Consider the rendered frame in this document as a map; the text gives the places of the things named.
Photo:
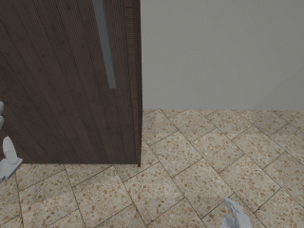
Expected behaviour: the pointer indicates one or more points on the handle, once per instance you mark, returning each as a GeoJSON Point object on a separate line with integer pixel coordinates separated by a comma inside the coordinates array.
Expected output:
{"type": "Point", "coordinates": [102, 25]}

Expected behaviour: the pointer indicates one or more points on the wardrobe door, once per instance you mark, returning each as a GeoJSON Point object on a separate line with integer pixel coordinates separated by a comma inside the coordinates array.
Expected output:
{"type": "Point", "coordinates": [1, 150]}
{"type": "Point", "coordinates": [58, 107]}

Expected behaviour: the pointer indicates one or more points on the robot right hand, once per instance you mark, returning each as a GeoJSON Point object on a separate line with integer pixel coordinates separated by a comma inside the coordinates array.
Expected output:
{"type": "Point", "coordinates": [241, 220]}

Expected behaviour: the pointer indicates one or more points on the robot left hand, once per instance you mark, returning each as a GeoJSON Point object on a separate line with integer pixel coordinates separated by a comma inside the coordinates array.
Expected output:
{"type": "Point", "coordinates": [11, 163]}

